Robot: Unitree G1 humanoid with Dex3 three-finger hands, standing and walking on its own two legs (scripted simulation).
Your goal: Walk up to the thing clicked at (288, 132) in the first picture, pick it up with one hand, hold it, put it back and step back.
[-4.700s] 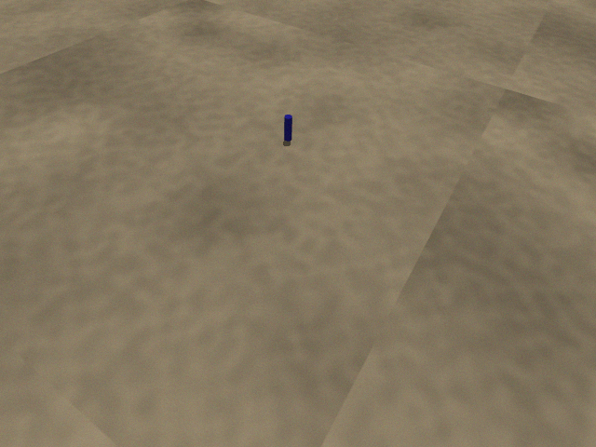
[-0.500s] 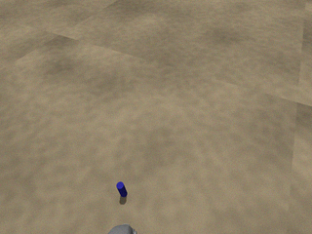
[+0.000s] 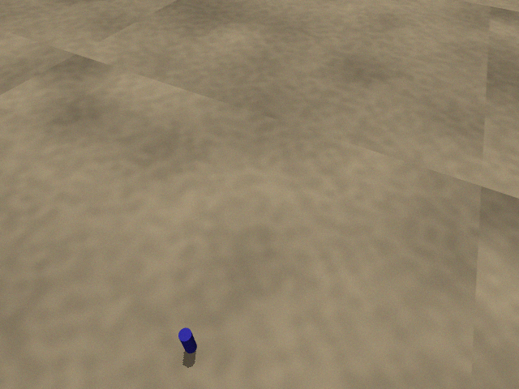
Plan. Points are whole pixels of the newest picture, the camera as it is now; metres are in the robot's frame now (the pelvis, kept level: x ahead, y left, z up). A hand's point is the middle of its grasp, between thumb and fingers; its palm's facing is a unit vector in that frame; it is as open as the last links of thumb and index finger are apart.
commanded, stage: walk up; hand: left
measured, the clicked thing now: (188, 341) +0.38 +0.22 -0.69
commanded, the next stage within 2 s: stand in 1.08 s
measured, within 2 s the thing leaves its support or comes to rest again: neither
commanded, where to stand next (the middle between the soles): +0.06 +0.00 m, yaw +1 degrees
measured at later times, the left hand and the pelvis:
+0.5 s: hand out of the picture +0.12 +0.25 -0.13, palm faces -0.01 -0.94 -0.33, open 7.4 cm; pelvis +0.02 +0.00 +0.02, yaw +0 degrees
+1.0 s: hand out of the picture +0.09 +0.26 -0.14, palm faces +0.00 -0.95 -0.33, open 7.4 cm; pelvis +0.02 +0.01 +0.02, yaw +0 degrees
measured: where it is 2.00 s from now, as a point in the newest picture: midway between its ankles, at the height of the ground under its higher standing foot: outside the picture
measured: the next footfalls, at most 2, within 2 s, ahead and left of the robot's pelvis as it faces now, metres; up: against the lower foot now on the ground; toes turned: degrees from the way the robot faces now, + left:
none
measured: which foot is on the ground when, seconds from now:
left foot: down 0.00-1.00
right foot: down 0.00-1.00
